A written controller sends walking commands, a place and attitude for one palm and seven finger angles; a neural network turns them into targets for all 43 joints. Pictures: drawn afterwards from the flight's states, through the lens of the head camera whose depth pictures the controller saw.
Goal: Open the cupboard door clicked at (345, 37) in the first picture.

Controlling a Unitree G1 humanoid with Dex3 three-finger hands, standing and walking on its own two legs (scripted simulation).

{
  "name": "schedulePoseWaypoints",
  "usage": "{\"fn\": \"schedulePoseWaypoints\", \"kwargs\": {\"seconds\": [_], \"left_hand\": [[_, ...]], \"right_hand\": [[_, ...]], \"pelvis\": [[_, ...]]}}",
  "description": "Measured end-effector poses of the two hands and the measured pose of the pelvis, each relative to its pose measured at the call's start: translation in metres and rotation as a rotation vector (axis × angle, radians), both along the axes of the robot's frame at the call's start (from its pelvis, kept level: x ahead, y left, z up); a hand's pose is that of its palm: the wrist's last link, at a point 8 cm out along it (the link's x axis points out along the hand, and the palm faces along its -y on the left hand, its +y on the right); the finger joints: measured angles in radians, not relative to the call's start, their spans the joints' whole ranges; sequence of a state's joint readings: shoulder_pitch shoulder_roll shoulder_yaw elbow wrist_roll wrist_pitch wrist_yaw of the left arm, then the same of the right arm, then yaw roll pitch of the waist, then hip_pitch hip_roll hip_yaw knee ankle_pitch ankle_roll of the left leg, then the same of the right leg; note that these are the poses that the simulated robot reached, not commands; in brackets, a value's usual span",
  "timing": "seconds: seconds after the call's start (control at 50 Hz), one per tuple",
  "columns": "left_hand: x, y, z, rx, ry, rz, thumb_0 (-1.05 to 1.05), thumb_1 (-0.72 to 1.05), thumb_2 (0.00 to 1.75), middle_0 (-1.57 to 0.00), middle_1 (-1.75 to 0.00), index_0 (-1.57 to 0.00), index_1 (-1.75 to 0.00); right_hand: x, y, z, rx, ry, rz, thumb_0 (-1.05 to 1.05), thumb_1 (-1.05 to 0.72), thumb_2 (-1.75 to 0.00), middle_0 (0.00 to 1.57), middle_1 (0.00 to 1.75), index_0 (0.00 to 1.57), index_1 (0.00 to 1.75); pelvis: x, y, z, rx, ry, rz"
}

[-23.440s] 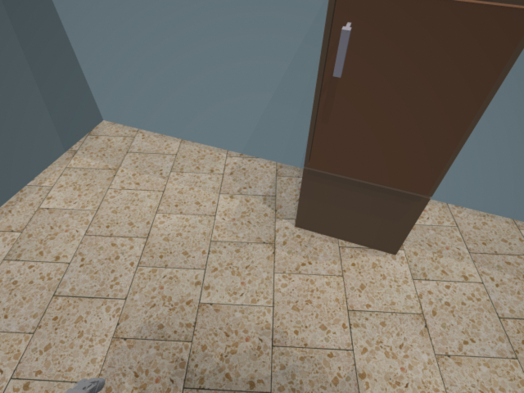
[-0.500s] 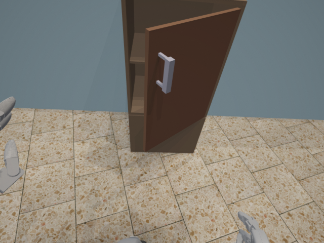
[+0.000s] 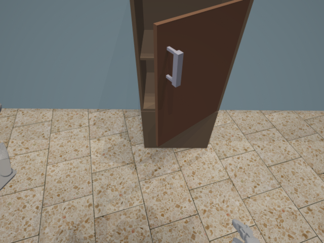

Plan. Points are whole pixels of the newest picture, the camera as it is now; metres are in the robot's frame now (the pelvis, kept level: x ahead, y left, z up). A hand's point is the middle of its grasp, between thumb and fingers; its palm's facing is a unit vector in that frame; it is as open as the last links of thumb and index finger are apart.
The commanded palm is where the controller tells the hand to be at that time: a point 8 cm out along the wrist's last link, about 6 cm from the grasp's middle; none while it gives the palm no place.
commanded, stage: let the arm hang, fingers relaxed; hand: left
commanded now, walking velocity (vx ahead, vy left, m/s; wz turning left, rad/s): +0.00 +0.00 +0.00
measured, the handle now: (173, 66) +0.62 +0.01 +0.12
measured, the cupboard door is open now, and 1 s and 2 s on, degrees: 37 37 37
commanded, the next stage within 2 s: look to check the result in 1.10 s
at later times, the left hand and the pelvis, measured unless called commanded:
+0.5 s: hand out of the picture +0.00 +0.19 -0.17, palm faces +0.13 -0.97 -0.21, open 7.1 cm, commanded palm none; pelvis +0.03 +0.01 +0.01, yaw +5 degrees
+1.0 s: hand out of the picture +0.00 +0.17 -0.17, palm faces +0.12 -0.98 -0.16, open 7.3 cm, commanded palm none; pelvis +0.03 +0.02 +0.01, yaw +4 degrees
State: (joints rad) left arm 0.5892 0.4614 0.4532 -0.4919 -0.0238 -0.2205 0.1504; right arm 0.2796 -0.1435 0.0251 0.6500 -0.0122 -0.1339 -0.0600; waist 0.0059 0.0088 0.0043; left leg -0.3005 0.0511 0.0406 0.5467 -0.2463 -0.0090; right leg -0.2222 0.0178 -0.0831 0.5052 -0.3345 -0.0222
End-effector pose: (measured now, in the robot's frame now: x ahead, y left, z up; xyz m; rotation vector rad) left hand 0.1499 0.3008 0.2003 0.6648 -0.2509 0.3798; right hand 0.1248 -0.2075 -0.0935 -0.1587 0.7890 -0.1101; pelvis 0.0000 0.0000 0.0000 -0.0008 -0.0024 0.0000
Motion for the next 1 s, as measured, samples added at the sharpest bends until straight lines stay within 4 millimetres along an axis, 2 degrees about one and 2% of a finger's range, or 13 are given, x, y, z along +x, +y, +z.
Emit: {"fn": "schedulePoseWaypoints", "kwargs": {"seconds": [0.04,0.08,0.12,0.16,0.2,0.26,0.28,0.36,0.44,0.52,0.62,0.82,1.0], "left_hand": [[0.009,0.003,-0.031,-0.043,0.115,0.036,0.01,0.89,0.90,-0.21,-0.30,-0.21,-0.31],[0.018,0.007,-0.089,-0.178,0.329,0.101,0.01,0.90,0.90,-0.20,-0.30,-0.20,-0.30],[0.014,0.001,-0.158,-0.334,0.568,0.174,0.01,0.90,0.90,-0.20,-0.30,-0.20,-0.30],[-0.004,-0.017,-0.223,-0.471,0.808,0.218,0.01,0.90,0.90,-0.20,-0.30,-0.20,-0.30],[-0.032,-0.044,-0.277,-0.584,1.034,0.226,0.01,0.91,0.90,-0.20,-0.30,-0.19,-0.30],[-0.079,-0.083,-0.333,-0.749,1.273,0.235,0.01,0.92,0.90,-0.20,-0.30,-0.20,-0.30],[-0.087,-0.081,-0.341,-0.793,1.270,0.290,-0.01,0.97,0.90,-0.21,-0.30,-0.20,-0.30],[-0.120,-0.071,-0.348,-0.822,1.376,0.367,-0.04,1.03,0.89,-0.21,-0.30,-0.21,-0.30],[-0.147,-0.066,-0.341,-0.805,1.490,0.416,-0.03,0.99,0.89,-0.21,-0.30,-0.20,-0.30],[-0.163,-0.063,-0.332,-0.782,1.552,0.451,-0.01,0.95,0.90,-0.20,-0.30,-0.20,-0.30],[-0.164,-0.062,-0.328,-0.773,1.558,0.458,0.00,0.93,0.90,-0.20,-0.30,-0.20,-0.30],[-0.147,-0.075,-0.333,-0.800,1.518,0.392,0.01,0.91,0.90,-0.20,-0.30,-0.20,-0.30],[-0.156,-0.078,-0.336,-0.816,1.539,0.389,0.01,0.92,0.90,-0.20,-0.30,-0.20,-0.30]], "right_hand": [[0.006,-0.006,-0.016,0.032,0.037,0.027,0.01,-0.90,-0.90,0.21,0.30,0.21,0.30],[0.009,-0.012,-0.032,0.044,0.111,0.045,0.01,-0.90,-0.90,0.21,0.30,0.21,0.30],[0.010,-0.018,-0.040,0.039,0.174,0.054,0.01,-0.90,-0.90,0.21,0.30,0.21,0.30],[0.008,-0.022,-0.042,0.025,0.220,0.052,0.01,-0.90,-0.90,0.21,0.30,0.20,0.30],[0.005,-0.026,-0.040,0.005,0.256,0.041,0.01,-0.90,-0.90,0.21,0.30,0.20,0.30],[-0.007,-0.029,-0.040,-0.044,0.311,0.026,0.01,-0.91,-0.90,0.21,0.30,0.20,0.30],[-0.012,-0.030,-0.040,-0.062,0.341,0.027,0.00,-0.91,-0.90,0.20,0.30,0.20,0.30],[-0.036,-0.026,-0.037,-0.091,0.485,0.034,0.00,-0.91,-0.90,0.20,0.30,0.20,0.30],[-0.051,-0.015,-0.041,-0.062,0.557,0.016,0.00,-0.91,-0.90,0.20,0.30,0.20,0.30],[-0.062,-0.005,-0.047,-0.029,0.590,-0.008,0.01,-0.92,-0.90,0.20,0.30,0.20,0.30],[-0.075,0.005,-0.052,0.002,0.622,-0.015,0.01,-0.93,-0.90,0.20,0.30,0.20,0.30],[-0.097,0.022,-0.053,0.037,0.659,-0.021,0.01,-0.92,-0.90,0.20,0.30,0.20,0.30],[-0.109,0.031,-0.051,0.049,0.671,-0.039,0.00,-0.91,-0.90,0.20,0.30,0.20,0.30]], "pelvis": [[0.000,-0.001,-0.004,-0.008,0.009,0.023],[0.002,0.000,-0.005,0.002,0.016,0.050],[0.004,0.000,-0.005,0.017,0.009,0.070],[0.006,-0.001,-0.005,0.026,-0.002,0.081],[0.008,-0.001,-0.005,0.025,-0.012,0.085],[0.014,0.001,-0.010,-0.006,-0.019,0.087],[0.016,0.000,-0.010,-0.013,-0.019,0.095],[0.025,-0.001,-0.002,-0.013,-0.016,0.097],[0.031,0.005,0.004,-0.009,-0.006,0.090],[0.035,0.011,0.007,-0.001,-0.009,0.081],[0.037,0.016,0.009,0.005,-0.020,0.075],[0.034,0.020,0.010,0.008,-0.030,0.071],[0.031,0.023,0.010,0.005,-0.030,0.067]]}}
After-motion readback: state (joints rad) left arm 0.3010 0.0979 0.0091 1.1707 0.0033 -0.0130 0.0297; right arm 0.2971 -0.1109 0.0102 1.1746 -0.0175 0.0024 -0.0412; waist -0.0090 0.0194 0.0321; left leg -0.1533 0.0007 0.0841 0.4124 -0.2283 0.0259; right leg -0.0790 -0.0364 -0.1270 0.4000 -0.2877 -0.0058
